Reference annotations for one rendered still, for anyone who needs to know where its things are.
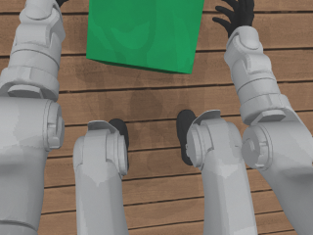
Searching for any robot left shin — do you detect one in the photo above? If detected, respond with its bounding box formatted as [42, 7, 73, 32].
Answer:
[72, 120, 120, 172]

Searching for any carton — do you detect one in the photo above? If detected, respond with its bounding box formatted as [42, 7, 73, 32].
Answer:
[86, 0, 204, 74]

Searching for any robot left upper arm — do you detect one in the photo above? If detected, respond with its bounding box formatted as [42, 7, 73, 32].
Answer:
[0, 96, 65, 235]

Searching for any right robot forearm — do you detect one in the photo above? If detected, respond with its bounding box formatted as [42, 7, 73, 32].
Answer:
[224, 25, 313, 139]

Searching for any right robot hand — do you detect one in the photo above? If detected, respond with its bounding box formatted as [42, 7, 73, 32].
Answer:
[212, 0, 254, 39]

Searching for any robot right upper arm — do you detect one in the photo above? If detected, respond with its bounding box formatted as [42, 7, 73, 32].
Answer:
[241, 120, 313, 235]

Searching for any left robot forearm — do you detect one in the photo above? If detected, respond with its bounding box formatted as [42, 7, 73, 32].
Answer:
[0, 0, 66, 103]

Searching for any robot right shin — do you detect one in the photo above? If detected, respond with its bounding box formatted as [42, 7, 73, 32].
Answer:
[185, 110, 243, 161]

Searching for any robot shin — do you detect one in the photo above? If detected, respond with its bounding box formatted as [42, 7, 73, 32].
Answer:
[72, 120, 120, 172]
[185, 110, 243, 161]

